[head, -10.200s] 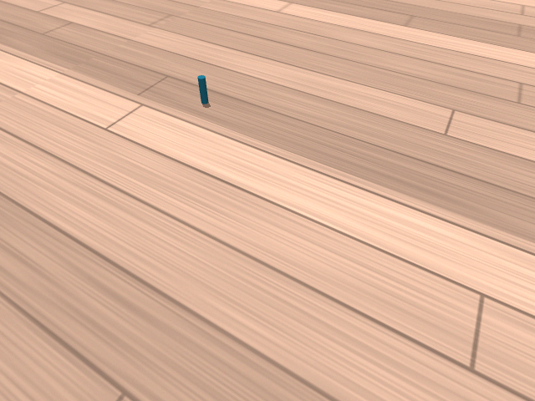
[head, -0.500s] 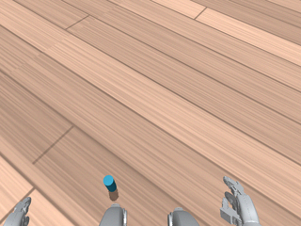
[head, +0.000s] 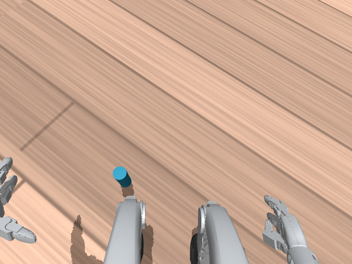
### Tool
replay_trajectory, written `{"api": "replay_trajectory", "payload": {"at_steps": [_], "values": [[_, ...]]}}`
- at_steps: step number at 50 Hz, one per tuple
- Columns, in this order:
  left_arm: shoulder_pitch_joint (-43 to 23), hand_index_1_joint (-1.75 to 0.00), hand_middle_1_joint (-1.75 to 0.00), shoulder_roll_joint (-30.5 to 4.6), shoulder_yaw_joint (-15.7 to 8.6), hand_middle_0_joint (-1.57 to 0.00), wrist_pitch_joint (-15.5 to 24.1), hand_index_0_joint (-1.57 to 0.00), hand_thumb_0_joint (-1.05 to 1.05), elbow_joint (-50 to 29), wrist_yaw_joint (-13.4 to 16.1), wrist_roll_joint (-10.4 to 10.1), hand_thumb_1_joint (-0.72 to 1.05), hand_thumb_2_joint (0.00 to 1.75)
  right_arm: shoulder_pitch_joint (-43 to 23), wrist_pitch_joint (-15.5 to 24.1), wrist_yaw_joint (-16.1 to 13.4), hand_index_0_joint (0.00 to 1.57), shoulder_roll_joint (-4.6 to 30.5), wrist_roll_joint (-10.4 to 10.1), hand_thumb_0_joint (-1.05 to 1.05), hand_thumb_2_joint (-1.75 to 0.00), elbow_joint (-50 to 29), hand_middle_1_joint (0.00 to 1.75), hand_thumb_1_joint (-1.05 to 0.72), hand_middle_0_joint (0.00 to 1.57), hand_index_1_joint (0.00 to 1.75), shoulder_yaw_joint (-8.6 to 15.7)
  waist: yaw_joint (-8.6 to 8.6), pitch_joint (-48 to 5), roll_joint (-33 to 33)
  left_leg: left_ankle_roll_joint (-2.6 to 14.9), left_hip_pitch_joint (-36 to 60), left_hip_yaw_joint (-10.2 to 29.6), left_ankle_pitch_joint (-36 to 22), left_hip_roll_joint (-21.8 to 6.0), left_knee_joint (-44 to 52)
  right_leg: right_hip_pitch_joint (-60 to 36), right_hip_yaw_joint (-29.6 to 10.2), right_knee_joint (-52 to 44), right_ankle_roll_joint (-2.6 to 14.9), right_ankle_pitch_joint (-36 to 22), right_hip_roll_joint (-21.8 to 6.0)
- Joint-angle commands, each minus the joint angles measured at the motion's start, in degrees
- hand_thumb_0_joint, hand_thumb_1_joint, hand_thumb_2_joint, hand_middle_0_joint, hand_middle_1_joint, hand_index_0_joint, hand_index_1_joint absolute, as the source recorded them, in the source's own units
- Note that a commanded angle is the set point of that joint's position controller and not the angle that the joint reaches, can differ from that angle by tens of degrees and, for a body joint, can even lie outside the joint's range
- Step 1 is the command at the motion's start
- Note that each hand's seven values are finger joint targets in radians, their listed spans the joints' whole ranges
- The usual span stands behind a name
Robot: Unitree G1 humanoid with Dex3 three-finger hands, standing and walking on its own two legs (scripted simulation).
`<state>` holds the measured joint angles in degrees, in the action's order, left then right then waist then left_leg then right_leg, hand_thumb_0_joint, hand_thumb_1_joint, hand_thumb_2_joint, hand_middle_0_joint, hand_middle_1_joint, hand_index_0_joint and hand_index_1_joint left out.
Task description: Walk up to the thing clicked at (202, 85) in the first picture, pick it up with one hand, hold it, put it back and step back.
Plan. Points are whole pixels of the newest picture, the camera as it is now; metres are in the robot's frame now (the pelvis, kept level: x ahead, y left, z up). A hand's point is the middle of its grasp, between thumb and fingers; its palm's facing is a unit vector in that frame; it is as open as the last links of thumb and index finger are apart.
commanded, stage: go down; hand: left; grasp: from the side
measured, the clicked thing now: (123, 177) +0.38 +0.19 -0.47
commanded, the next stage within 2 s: approach in 1.60 s
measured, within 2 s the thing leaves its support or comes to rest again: neither
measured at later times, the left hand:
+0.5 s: hand (23, 188) +0.28 +0.37 -0.13, palm faces +0.13 -0.98 -0.16, open 17.5 cm
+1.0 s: hand (26, 183) +0.30 +0.38 -0.15, palm faces +0.12 -0.98 -0.14, open 17.5 cm
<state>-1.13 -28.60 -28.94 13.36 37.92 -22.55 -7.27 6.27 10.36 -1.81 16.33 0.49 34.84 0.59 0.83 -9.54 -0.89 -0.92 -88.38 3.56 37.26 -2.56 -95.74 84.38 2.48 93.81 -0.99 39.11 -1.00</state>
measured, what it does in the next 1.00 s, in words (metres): lowers itself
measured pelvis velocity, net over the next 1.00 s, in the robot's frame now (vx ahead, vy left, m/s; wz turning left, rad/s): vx -0.04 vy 0.00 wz -0.06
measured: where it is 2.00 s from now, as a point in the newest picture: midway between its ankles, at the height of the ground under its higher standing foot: outside the picture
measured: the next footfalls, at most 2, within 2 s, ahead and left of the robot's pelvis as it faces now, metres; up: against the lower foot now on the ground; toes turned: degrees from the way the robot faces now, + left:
none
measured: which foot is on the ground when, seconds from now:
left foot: down 0.00-1.00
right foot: down 0.00-1.00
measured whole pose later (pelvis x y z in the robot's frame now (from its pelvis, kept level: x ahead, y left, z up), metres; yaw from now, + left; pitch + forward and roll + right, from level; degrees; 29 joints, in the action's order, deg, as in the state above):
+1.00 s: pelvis -0.04 +0.00 -0.13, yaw -3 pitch +33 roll -6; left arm -19.6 -41.9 -42.4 20.6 52.5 -39.8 -12.7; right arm 3.8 11.2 -2.7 19.5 1.7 38.7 -2.9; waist 1.1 -7.6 -1.3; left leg -1.7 -114.9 6.9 38.8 -2.7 -120.6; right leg 110.3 3.8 118.1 -0.6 40.8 0.2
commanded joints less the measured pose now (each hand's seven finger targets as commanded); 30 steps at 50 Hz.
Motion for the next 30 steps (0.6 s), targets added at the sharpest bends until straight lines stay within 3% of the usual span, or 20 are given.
{"api": "replay_trajectory", "payload": {"at_steps": [1,2,9,11,17,19,22,24,26,30], "values": [[-3.1,-0.12,-0.11,-18.4,-8.8,-0.06,4.4,-0.06,0.0,-4.7,-2.4,-2.4,-0.61,0.1,3.1,1.6,-1.0,0.2,10.7,-0.4,0.0,-0.9,-5.1,0.3,-0.88,0.2,0.3,3.9,-2.12,-27.1,6.5,2.25,19.1,0.1,-16.9,1.3,9.6,-8.5,-1.1,-9.0,2.76,-14.6,1.5],[-3.4,-0.11,-0.11,-20.4,-10.3,-0.07,4.8,-0.06,0.0,-4.2,-2.8,-2.7,-0.61,0.09,2.8,1.7,-1.1,0.2,11.0,-0.4,0.0,-0.9,-5.1,0.3,-0.88,0.2,0.3,3.9,-2.6,-27.4,5.2,2.51,17.8,-0.2,-16.2,1.3,8.6,-9.1,-1.6,-9.4,2.55,-14.0,1.5],[-11.4,-0.1,-0.1,-22.2,-11.2,-0.07,8.6,-0.06,0.0,0.8,-7.1,-3.9,-0.6,0.08,2.4,1.9,-1.2,0.2,11.7,0.0,0.0,-0.9,-3.6,0.3,-0.88,0.2,0.3,3.3,-1.53,-27.6,7.1,2.25,12.5,0.5,-10.3,0.9,4.6,-2.1,-1.0,-4.3,2.86,-9.3,1.8],[-13.9,-0.1,-0.1,-24.8,-12.5,-0.07,9.6,-0.06,0.0,-0.1,-8.0,-4.1,-0.59,0.08,2.4,2.1,-1.3,0.2,11.8,0.1,0.0,-0.9,-3.4,0.3,-0.89,0.2,0.3,3.1,-1.77,-29.3,7.6,2.21,11.0,0.3,-9.2,1.0,3.8,-1.9,-1.1,-3.4,2.91,-8.2,1.9],[-14.2,-0.1,-0.09,-26.8,-14.1,-0.07,9.7,-0.06,0.0,2.1,-10.3,-4.7,-0.57,0.08,2.6,2.1,-1.6,0.2,13.4,0.0,0.0,-0.9,-2.3,0.3,-0.89,0.2,0.3,2.6,-2.69,-30.7,10.8,1.63,12.9,2.2,-9.6,0.5,2.9,4.2,1.2,1.9,3.43,-8.7,2.1],[-16.4,-0.09,-0.09,-29.0,-15.2,-0.07,9.8,-0.06,0.0,1.2,-10.6,-5.0,-0.57,0.08,2.7,2.0,-1.8,0.2,13.6,-0.2,0.0,-0.9,-2.2,0.3,-0.89,0.2,0.3,2.5,-2.66,-30.8,10.7,1.73,11.2,2.1,-8.5,0.5,2.0,4.9,1.2,2.5,3.38,-8.0,2.1],[-17.1,-0.1,-0.1,-29.3,-15.3,-0.06,9.8,-0.06,0.0,1.7,-11.5,-5.6,-0.59,0.09,2.1,1.9,-1.9,0.2,14.0,-0.3,0.0,-0.9,-2.3,0.3,-0.9,0.2,0.3,2.4,-2.68,-29.5,11.3,1.8,9.9,2.3,-5.4,0.4,1.5,7.6,1.4,3.5,3.46,-5.9,2.3],[-18.5,-0.1,-0.09,-29.6,-15.2,-0.06,9.8,-0.05,0.0,1.4,-12.2,-5.9,-0.59,0.09,2.2,2.0,-2.0,0.2,14.0,-0.3,0.0,-0.9,-1.9,0.3,-0.9,0.2,0.3,2.3,-2.55,-29.4,11.6,1.8,8.7,2.2,-5.6,0.4,0.4,8.3,1.4,4.3,3.46,-6.2,2.3],[-18.0,-0.1,-0.09,-29.8,-15.9,-0.06,9.8,-0.05,0.0,3.2,-12.7,-6.3,-0.57,0.1,2.7,2.1,-1.9,0.2,14.0,-0.1,0.0,-0.9,-1.5,0.3,-0.9,0.2,0.3,1.8,-2.35,-30.6,10.8,1.88,8.3,2.0,-9.3,0.5,-1.5,8.0,1.6,5.7,3.47,-8.5,2.3],[-20.6,-0.1,-0.09,-30.9,-16.2,-0.06,10.2,-0.05,0.0,3.4,-13.9,-6.7,-0.61,0.1,2.6,2.1,-2.0,0.2,14.1,0.1,0.0,-0.91,-1.3,0.3,-0.91,0.2,0.3,1.8,-1.89,-30.5,9.5,2.3,4.9,0.8,-8.0,0.6,-4.2,8.1,1.2,5.8,3.26,-7.5,2.4]]}}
